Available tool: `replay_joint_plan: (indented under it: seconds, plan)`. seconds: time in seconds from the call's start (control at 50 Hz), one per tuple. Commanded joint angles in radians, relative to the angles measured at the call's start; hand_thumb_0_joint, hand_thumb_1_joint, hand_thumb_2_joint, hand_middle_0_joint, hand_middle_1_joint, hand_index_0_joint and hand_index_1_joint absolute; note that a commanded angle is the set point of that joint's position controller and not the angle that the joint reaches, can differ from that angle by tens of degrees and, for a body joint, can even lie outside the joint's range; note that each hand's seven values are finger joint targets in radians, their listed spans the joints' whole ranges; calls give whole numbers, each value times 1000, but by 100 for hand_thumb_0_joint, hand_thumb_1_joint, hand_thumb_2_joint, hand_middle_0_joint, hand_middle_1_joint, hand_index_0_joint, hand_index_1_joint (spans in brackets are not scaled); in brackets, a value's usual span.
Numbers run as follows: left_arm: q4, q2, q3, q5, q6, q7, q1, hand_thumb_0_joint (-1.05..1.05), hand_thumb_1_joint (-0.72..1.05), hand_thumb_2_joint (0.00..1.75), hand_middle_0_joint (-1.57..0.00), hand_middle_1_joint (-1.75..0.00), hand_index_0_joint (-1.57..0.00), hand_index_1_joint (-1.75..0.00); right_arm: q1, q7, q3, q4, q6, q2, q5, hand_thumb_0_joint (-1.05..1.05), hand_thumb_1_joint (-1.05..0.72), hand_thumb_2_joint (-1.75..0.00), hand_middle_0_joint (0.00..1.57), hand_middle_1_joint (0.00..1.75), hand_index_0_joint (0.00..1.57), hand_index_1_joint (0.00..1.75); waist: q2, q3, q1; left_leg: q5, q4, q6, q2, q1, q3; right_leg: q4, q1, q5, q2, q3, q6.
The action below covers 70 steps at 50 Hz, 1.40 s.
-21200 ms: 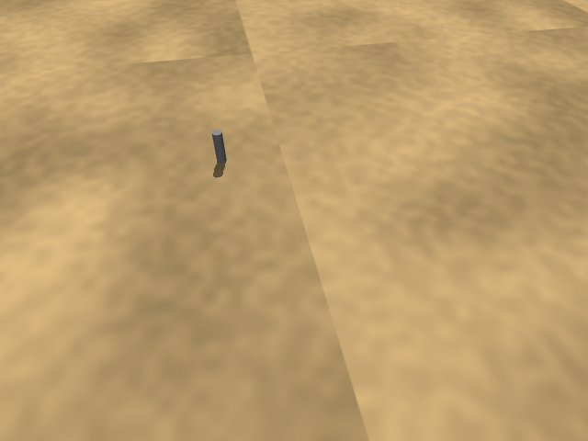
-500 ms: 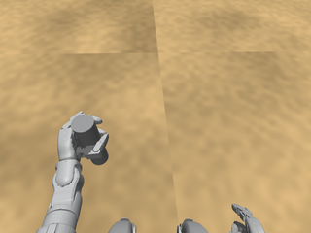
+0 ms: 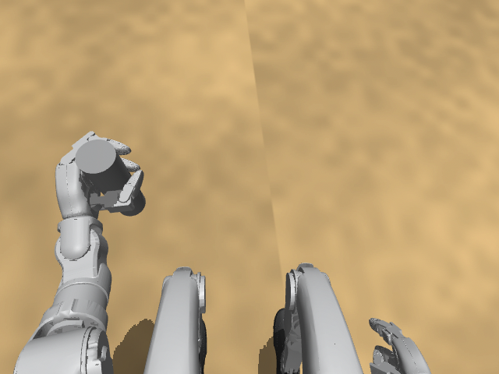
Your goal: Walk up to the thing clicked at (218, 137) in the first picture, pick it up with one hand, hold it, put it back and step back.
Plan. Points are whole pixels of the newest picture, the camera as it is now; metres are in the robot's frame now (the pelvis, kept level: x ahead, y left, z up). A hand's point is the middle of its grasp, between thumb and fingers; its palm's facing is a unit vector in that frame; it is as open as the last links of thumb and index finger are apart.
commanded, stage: crouch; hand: left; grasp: from the side
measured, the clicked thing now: (116, 183) +0.41 +0.22 -0.05
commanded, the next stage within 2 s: lower in 1.12 s
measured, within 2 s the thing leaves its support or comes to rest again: neither
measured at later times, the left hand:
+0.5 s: hand (140, 202) +0.43 +0.23 -0.20, palm faces +0.21 -0.98 -0.02, open 7.1 cm
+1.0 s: hand (147, 206) +0.44 +0.23 -0.28, palm faces +0.18 -0.98 +0.00, open 7.1 cm
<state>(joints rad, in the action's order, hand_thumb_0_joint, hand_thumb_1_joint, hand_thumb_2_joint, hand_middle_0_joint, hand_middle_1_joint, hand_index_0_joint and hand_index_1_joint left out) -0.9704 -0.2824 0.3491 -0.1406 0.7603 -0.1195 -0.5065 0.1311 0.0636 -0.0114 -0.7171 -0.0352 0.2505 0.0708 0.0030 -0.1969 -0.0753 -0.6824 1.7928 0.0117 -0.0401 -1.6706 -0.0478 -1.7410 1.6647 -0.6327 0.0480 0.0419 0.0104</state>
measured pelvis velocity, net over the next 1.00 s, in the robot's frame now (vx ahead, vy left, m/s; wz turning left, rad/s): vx -0.04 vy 0.01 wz -0.10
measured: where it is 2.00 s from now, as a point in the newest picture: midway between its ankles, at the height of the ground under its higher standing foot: (240, 368)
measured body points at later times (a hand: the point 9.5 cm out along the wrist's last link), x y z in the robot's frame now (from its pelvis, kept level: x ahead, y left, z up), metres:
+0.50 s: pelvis -0.04 +0.00 -0.16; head +0.17 +0.05 +0.24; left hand +0.41 +0.28 -0.20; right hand +0.05 -0.27 -0.28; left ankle +0.05 +0.12 -0.49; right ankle +0.07 -0.13 -0.49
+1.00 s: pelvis -0.04 +0.01 -0.21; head +0.18 +0.08 +0.17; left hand +0.43 +0.28 -0.28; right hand +0.03 -0.27 -0.31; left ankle +0.05 +0.12 -0.49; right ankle +0.07 -0.13 -0.49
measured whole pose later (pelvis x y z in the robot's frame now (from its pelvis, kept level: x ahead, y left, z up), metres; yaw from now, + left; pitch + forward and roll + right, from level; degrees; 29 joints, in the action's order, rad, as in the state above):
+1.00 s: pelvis -0.04 +0.01 -0.21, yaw -6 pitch +26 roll -9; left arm -1.24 -0.58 0.56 -0.06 0.82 -0.16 -0.75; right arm 0.06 0.12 0.17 -0.73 0.01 0.31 0.19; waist -0.07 0.04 -0.21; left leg -0.69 2.49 0.01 -0.02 -2.27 -0.17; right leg -2.35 2.20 -0.60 0.03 0.10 0.03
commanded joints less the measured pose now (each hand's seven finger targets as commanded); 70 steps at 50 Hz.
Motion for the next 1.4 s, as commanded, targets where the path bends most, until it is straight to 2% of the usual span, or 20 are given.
replay_joint_plan:
  seconds: [0.0,0.18,0.28,0.3,0.38,0.4,0.44,0.48,0.5,0.6,0.68,0.72,0.84,0.92,0.98,1.06,1.1,1.22,1.28,1.38]
  plan:
    - [149,-174,46,-10,114,-15,-339,0,43,127,-130,-138,-131,-139,103,-1,-57,55,-23,189,8,0,-90,-91,20,30,20,30,55,-598,-23,269,-109,-24,41,254,2,96,-255,233,-42,-16,-45]
    - [95,-320,148,24,162,-29,-481,0,43,130,-130,-139,-130,-140,103,10,-32,20,-13,217,37,0,-92,-91,20,30,20,30,144,-643,-29,226,54,-15,39,153,11,-105,-62,188,-43,19,-52]
    - [30,-359,177,32,152,-30,-513,0,38,127,-125,-134,-125,-136,99,12,-20,7,-5,219,44,0,-91,-91,20,30,20,30,122,-610,-48,123,137,-22,43,0,33,-156,-37,119,-43,16,-41]
    - [33,-341,155,41,151,-38,-545,0,38,127,-125,-135,-125,-136,98,13,-19,5,-4,224,46,0,-91,-91,20,30,20,30,150,-601,-61,121,142,-19,41,16,30,-174,7,124,-42,27,-43]
    - [-7,-367,164,53,138,-36,-575,0,40,126,-126,-134,-126,-135,103,15,-6,-3,3,237,55,0,-91,-91,20,30,20,30,161,-566,-81,86,192,-20,42,-41,23,-225,67,102,-43,48,-42]
    - [-19,-399,193,53,135,-35,-541,0,40,125,-125,-133,-125,-134,95,14,-5,2,6,243,56,0,-91,-91,20,30,20,30,156,-568,-64,78,200,-21,42,-48,26,-230,67,89,-45,47,-40]
    - [-44,-370,166,52,131,-42,-559,0,40,125,-125,-134,-125,-134,91,17,7,0,8,247,60,0,-91,-91,20,30,20,30,162,-522,-89,49,217,-21,40,-82,14,-256,106,69,-45,63,-39]
    - [-31,-443,209,53,133,-38,-570,0,40,125,-126,-133,-126,-134,88,16,13,1,12,254,64,0,-90,-91,20,30,20,30,140,-533,-75,41,250,-27,42,-127,22,-263,81,65,-49,57,-34]
    - [-40,-434,204,55,133,-40,-579,0,41,125,-126,-134,-127,-135,95,17,21,1,14,257,67,0,-90,-91,20,30,20,30,146,-518,-93,51,257,-26,42,-135,15,-277,92,79,-48,67,-33]
    - [-45,-456,211,61,135,-48,-562,0,46,124,-123,-131,-123,-131,88,22,43,0,21,279,78,0,-90,-91,20,30,20,30,208,-490,-92,79,278,-11,36,-116,-12,-342,162,101,-50,90,-42]
    - [-54,-444,197,60,138,-47,-580,0,43,126,-125,-134,-125,-134,82,27,58,3,25,291,89,0,-90,-91,20,30,20,30,214,-441,-119,49,311,-14,33,-151,-20,-358,191,89,-54,101,-40]
    - [-43,-503,224,68,140,-46,-585,0,45,126,-125,-134,-126,-134,85,27,66,0,31,306,96,0,-90,-91,20,30,20,30,229,-456,-120,64,330,-14,32,-138,-24,-366,188,105,-55,104,-37]
    - [-82,-491,210,66,144,-45,-561,0,48,127,-126,-135,-126,-135,71,35,90,6,40,319,110,0,-90,-91,20,30,20,30,233,-422,-133,59,361,-12,31,-169,-37,-397,203,105,-59,118,-37]
    - [-71,-529,225,70,155,-42,-556,0,51,128,-128,-136,-129,-136,69,39,104,15,43,326,120,0,-90,-90,20,30,20,30,238,-412,-138,46,378,-14,31,-201,-41,-403,181,101,-63,129,-33]
    - [-80,-498,206,65,157,-46,-540,0,51,128,-128,-136,-129,-136,58,41,109,19,45,340,127,0,-90,-91,20,30,20,30,249,-397,-154,78,386,-9,28,-173,-54,-421,212,129,-62,137,-36]
    - [-50,-541,227,67,163,-42,-533,0,50,126,-126,-134,-127,-134,58,44,120,29,51,356,134,0,-90,-91,20,30,20,30,281,-434,-151,175,403,1,25,-126,-68,-448,185,208,-62,145,-38]
    - [-66,-516,210,69,163,-40,-525,0,51,126,-128,-134,-128,-135,56,49,128,35,53,358,140,0,-91,-91,20,30,20,30,288,-405,-171,166,406,1,24,-138,-73,-450,188,203,-61,150,-37]
    - [-32,-557,212,70,175,-35,-552,0,44,125,-132,-140,-133,-139,28,51,143,49,60,378,150,0,-91,-91,20,30,20,30,310,-381,-185,137,415,2,19,-126,-85,-454,207,184,-63,159,-37]
    - [-134,-551,222,59,178,-26,-507,0,38,123,-131,-139,-132,-139,9,54,166,61,63,381,153,0,-92,-91,20,30,20,30,246,-314,-204,100,436,-6,20,-203,-88,-447,199,157,-68,167,-30]
    - [-166,-618,237,67,220,-9,-523,0,38,125,-131,-141,-133,-140,-22,57,201,72,64,393,173,0,-91,-90,20,30,20,30,233,-289,-214,88,459,-10,15,-224,-93,-445,163,149,-77,174,-25]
